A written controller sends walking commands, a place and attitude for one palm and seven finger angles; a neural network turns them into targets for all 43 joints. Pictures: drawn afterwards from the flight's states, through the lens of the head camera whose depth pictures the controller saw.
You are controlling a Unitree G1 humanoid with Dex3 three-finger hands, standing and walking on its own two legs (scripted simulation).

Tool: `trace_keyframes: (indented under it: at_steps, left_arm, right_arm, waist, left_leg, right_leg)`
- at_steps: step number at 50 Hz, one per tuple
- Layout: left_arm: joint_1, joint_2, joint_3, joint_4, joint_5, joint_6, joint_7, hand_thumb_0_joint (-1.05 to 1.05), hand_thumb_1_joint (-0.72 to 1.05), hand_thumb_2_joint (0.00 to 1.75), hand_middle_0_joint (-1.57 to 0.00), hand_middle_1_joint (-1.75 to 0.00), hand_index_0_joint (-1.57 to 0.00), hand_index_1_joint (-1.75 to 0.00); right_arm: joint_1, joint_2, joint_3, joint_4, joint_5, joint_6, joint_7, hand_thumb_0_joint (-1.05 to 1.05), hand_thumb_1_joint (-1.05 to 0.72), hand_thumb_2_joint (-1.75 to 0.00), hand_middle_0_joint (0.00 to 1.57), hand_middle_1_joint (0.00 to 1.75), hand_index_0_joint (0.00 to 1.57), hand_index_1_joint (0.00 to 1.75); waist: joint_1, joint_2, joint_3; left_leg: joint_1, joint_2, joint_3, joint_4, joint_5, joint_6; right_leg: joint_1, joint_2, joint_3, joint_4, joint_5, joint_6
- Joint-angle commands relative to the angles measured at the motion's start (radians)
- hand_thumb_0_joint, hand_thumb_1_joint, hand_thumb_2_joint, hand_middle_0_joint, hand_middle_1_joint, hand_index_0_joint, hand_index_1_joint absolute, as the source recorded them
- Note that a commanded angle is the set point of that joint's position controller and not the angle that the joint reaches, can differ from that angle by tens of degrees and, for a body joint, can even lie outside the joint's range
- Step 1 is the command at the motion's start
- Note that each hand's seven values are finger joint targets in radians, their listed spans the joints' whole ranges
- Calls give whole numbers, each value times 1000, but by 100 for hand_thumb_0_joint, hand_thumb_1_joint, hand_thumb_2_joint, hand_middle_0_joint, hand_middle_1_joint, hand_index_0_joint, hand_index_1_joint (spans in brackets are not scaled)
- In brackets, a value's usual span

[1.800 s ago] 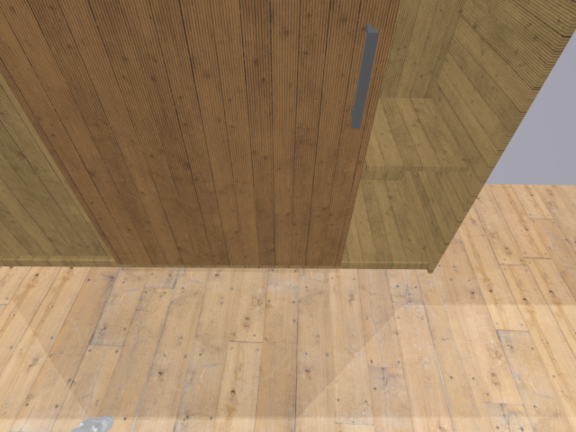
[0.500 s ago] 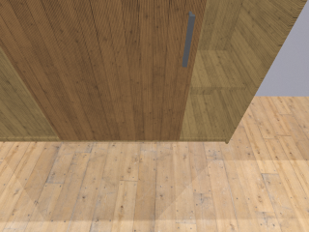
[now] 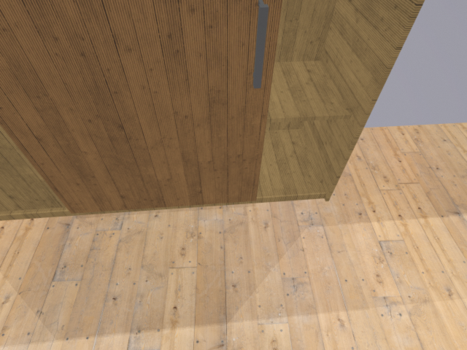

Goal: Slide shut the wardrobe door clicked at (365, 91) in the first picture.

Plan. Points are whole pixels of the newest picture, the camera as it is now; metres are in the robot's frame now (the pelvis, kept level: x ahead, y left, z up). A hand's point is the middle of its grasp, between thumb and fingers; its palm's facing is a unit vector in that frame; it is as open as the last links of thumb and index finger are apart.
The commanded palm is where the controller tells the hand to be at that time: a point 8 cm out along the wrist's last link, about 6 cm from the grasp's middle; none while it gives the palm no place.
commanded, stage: walk to a spot facing it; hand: left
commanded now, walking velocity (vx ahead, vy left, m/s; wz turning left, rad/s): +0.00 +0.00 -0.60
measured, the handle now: (258, 46) +0.86 -0.01 +0.10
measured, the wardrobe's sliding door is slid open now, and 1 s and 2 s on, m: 0.38 0.38 0.38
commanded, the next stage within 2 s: none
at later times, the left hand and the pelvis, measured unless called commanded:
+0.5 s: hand out of the picture +0.06 +0.19 -0.16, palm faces -0.20 -0.95 -0.25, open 7.4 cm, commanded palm none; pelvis -0.03 +0.00 +0.00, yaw -16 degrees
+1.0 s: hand (180, 344) +0.16 +0.12 -0.16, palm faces -0.57 -0.78 -0.26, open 7.4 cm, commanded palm none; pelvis -0.06 +0.01 -0.01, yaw -35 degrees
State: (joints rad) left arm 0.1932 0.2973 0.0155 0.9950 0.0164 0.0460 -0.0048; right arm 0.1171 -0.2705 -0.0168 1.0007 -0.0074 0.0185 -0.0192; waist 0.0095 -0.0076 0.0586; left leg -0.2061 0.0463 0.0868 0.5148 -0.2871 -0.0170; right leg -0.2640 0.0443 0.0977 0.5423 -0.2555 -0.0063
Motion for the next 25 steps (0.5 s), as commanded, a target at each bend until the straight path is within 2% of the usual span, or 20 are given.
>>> trace_keyframes:
  at_steps: [1,2,3,4,5,6,7,8,9,10,11,12,13,14,15,16,20,23,25]
  left_arm:
    - [20,115,47,-121,3,-8,3,0,90,90,-20,-30,-20,-30]
    - [31,101,49,-124,2,-6,0,0,90,90,-20,-30,-20,-30]
    - [42,82,52,-132,2,-2,-3,0,90,90,-20,-30,-20,-30]
    - [59,69,58,-139,2,-1,-7,0,90,90,-20,-30,-20,-30]
    - [85,66,63,-138,2,-1,-8,0,90,90,-20,-30,-20,-30]
    - [131,62,71,-131,5,-7,-11,0,90,90,-20,-30,-20,-30]
    - [189,105,81,-122,12,-23,-7,0,90,90,-20,-30,-20,-30]
    - [203,212,100,-128,22,-39,11,0,90,90,-20,-30,-20,-30]
    - [210,197,99,-137,5,-34,24,0,90,90,-20,-30,-20,-30]
    - [131,180,98,-151,6,-29,28,0,90,90,-20,-30,-20,-30]
    - [76,150,93,-166,5,-30,28,0,90,90,-20,-30,-20,-30]
    - [52,130,87,-174,4,-32,26,0,90,90,-20,-30,-20,-30]
    - [53,120,87,-173,4,-35,25,0,90,90,-20,-30,-20,-30]
    - [68,117,88,-169,5,-36,24,0,90,90,-20,-30,-20,-30]
    - [71,119,90,-162,7,-36,24,0,90,90,-20,-30,-20,-30]
    - [89,121,93,-158,6,-34,22,0,90,90,-20,-30,-20,-30]
    - [112,123,101,-152,9,-26,18,0,90,90,-20,-30,-20,-30]
    - [99,134,106,-160,11,-17,14,0,90,90,-20,-30,-20,-30]
    - [56,138,107,-170,13,-11,14,0,90,90,-20,-30,-20,-30]
  right_arm:
    - [28,-180,-64,-95,-6,-9,-14,0,-90,-90,20,30,20,30]
    - [19,-185,-70,-103,-6,-11,-14,0,-90,-90,20,30,20,30]
    - [3,-187,-73,-111,-7,-15,-12,0,-90,-90,20,30,20,30]
    - [-19,-185,-75,-123,-9,-17,-10,0,-90,-90,20,30,20,30]
    - [-45,-180,-77,-139,-10,-15,-10,0,-90,-90,20,30,20,30]
    - [-62,-171,-78,-147,-13,-13,-10,0,-90,-90,20,30,20,30]
    - [-53,-139,-74,-155,-9,-3,-7,0,-90,-90,20,30,20,30]
    - [-29,-47,-60,-193,-3,0,-1,0,-90,-90,20,30,20,30]
    - [-44,-85,-63,-193,-1,10,-8,0,-90,-90,20,30,20,30]
    - [-52,-80,-69,-183,1,8,-7,0,-90,-90,20,30,20,30]
    - [-31,-84,-68,-170,-4,5,-5,0,-90,-90,20,30,20,30]
    - [-14,-76,-68,-158,-8,3,-2,0,-90,-90,20,30,20,30]
    - [0,-66,-66,-150,-9,3,-2,0,-90,-90,20,30,20,30]
    - [-6,-60,-66,-149,-8,4,-3,0,-90,-90,20,30,20,30]
    - [7,-51,-64,-149,-6,3,-4,0,-90,-90,20,30,20,30]
    - [3,-41,-63,-148,-6,4,-5,0,-90,-90,20,30,20,30]
    - [-19,-36,-62,-171,0,0,-9,0,-90,-90,20,30,20,30]
    - [-10,-40,-60,-178,6,-7,-14,0,-90,-90,20,30,20,30]
    - [55,-43,-62,-171,12,-11,-18,0,-90,-90,20,30,20,30]
  waist:
    - [-11,96,-86]
    - [-5,139,-89]
    - [6,194,-76]
    - [20,220,-75]
    - [37,194,-67]
    - [67,140,-55]
    - [90,-68,-59]
    - [67,-389,-49]
    - [79,-273,-84]
    - [42,-195,-44]
    - [19,-137,-43]
    - [4,-94,-64]
    - [3,-89,-93]
    - [11,-88,-101]
    - [7,-85,-119]
    - [19,-87,-129]
    - [38,-114,-131]
    - [39,-149,-137]
    - [7,-168,-145]
  left_leg:
    - [45,194,-128,-73,105,72]
    - [20,242,-151,-96,127,97]
    - [-8,295,-171,-125,172,133]
    - [-37,326,-159,-117,225,156]
    - [-72,328,-125,-72,241,150]
    - [-138,292,-74,44,241,113]
    - [-205,164,32,311,112,22]
    - [-429,-23,43,594,-310,-50]
    - [-366,-8,-129,663,-300,-32]
    - [-388,7,-142,701,-239,-29]
    - [-379,27,-154,690,-168,-31]
    - [-347,27,-139,663,-123,-38]
    - [-323,20,-125,630,-107,-43]
    - [-301,11,-117,594,-108,-46]
    - [-292,6,-108,542,-115,-48]
    - [-284,-4,-99,511,-114,-49]
    - [-250,-23,-99,374,-135,-44]
    - [-185,-46,-106,234,-155,-28]
    - [-95,-60,-104,103,-129,-16]
  right_leg:
    - [-126,-53,39,120,206,-9]
    - [-124,-34,-2,210,123,0]
    - [-125,-23,-53,302,-88,14]
    - [-99,-46,-84,338,-194,22]
    - [-66,-68,-83,317,-203,18]
    - [21,-78,-78,204,-130,12]
    - [78,-136,54,-35,120,-17]
    - [101,-389,507,-219,379,-120]
    - [39,-386,544,-289,247,-166]
    - [14,-355,530,-275,147,-185]
    - [7,-322,456,-251,110,-195]
    - [11,-283,383,-231,136,-185]
    - [26,-261,348,-217,176,-178]
    - [27,-247,337,-211,196,-176]
    - [59,-238,318,-199,234,-176]
    - [78,-225,316,-196,243,-172]
    - [96,-212,362,-207,223,-176]
    - [82,-192,403,-211,239,-166]
    - [36,-180,415,-203,220,-139]
